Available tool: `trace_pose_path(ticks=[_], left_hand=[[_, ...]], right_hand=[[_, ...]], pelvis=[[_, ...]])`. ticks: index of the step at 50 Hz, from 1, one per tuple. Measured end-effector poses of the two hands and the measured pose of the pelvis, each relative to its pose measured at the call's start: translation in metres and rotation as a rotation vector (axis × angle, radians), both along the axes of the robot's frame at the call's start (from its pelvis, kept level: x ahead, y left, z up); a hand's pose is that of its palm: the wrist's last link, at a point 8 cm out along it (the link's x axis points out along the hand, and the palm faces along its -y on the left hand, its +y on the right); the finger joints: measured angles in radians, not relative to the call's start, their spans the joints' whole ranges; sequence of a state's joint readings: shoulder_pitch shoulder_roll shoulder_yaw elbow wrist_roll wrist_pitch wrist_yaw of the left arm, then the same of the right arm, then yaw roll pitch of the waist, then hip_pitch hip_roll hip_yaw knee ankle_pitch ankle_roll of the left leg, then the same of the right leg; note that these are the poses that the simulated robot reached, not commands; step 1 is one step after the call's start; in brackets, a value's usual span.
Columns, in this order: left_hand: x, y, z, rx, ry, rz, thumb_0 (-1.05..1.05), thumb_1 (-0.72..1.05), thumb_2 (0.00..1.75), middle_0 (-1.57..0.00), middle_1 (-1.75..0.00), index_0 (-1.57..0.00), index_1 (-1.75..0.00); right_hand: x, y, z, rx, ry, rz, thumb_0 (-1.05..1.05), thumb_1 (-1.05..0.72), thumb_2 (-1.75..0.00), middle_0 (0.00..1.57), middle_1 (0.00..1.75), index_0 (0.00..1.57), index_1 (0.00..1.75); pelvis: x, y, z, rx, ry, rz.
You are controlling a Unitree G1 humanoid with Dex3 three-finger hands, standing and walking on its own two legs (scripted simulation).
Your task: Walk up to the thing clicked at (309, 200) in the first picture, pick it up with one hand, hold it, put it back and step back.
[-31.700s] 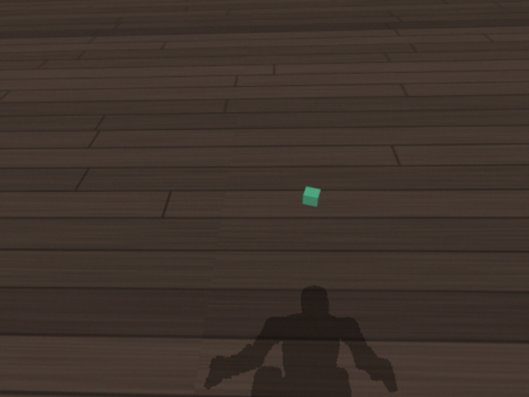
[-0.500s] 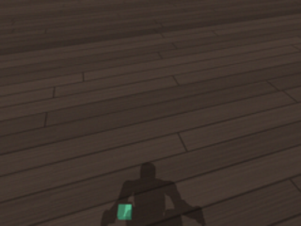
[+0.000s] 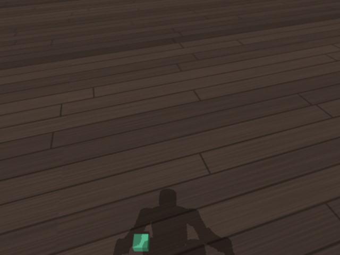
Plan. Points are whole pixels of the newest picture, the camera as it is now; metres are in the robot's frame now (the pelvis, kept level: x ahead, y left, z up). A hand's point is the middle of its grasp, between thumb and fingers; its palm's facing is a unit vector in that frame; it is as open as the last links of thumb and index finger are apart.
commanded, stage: stand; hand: left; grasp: from above
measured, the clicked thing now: (141, 242) +0.41 +0.22 -0.75
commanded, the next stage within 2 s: step back in 1.48 s
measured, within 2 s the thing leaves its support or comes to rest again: neither
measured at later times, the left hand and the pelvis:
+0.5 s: hand out of the picture +0.08 +0.24 -0.16, palm faces +0.01 -0.94 -0.33, open 7.4 cm; pelvis +0.02 -0.01 +0.00, yaw +0 degrees
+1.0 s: hand out of the picture +0.10 +0.23 -0.15, palm faces +0.00 -0.94 -0.34, open 7.4 cm; pelvis +0.03 -0.01 +0.00, yaw +0 degrees
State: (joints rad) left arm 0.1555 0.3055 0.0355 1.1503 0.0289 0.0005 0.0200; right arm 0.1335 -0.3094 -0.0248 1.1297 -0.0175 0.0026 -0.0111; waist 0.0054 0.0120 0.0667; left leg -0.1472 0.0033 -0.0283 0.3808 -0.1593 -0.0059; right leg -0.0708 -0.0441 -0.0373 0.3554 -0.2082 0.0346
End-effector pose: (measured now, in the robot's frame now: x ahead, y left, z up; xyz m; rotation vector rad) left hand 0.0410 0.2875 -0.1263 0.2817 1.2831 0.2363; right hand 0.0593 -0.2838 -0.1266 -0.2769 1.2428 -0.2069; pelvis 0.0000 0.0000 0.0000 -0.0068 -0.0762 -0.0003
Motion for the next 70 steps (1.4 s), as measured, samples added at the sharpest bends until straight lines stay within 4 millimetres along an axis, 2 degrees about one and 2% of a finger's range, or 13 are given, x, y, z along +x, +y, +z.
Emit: trace_pose_path(ticks=[13,40,70], left_hand=[[0.01,-0.004,0.001,-0.003,0.015,-0.007,0.0,0.9,0.9,-0.2,-0.3,-0.2,-0.3],[0.052,-0.009,0.008,0.003,-0.034,-0.02,0.0,0.9,0.9,-0.2,-0.3,-0.2,-0.3],[0.047,-0.012,0.008,0.002,-0.037,-0.037,0.0,0.9,0.9,-0.2,-0.3,-0.2,-0.3]], right_hand=[[0.0,-0.006,-0.002,0.003,0.031,0.002,0.0,-0.9,-0.9,0.2,0.3,0.2,0.3],[0.037,-0.016,0.002,-0.005,-0.009,0.022,0.0,-0.9,-0.9,0.2,0.3,0.2,0.3],[0.026,-0.024,0.004,-0.008,0.004,0.015,0.0,-0.9,-0.9,0.2,0.3,0.2,0.3]], pelvis=[[0.006,-0.005,0.001,0.002,0.013,-0.002],[0.025,-0.011,0.002,0.007,0.031,-0.005],[0.021,-0.017,0.003,0.005,0.027,-0.003]])
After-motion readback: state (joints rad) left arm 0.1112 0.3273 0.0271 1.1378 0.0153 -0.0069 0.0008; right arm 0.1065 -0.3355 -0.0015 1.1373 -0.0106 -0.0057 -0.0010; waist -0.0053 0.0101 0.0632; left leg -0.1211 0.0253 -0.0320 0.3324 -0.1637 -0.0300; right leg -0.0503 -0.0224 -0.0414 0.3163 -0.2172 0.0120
